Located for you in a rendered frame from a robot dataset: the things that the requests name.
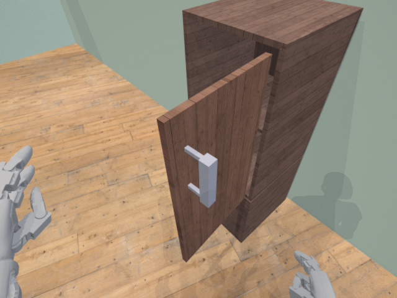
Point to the left robot hand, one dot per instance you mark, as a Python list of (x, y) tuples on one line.
[(13, 181)]

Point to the cupboard door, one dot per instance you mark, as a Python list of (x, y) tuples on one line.
[(221, 120)]

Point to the left robot forearm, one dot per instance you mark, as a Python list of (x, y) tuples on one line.
[(9, 287)]

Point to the right robot hand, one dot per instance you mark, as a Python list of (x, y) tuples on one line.
[(317, 285)]

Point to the handle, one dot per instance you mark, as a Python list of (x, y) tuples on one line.
[(207, 167)]

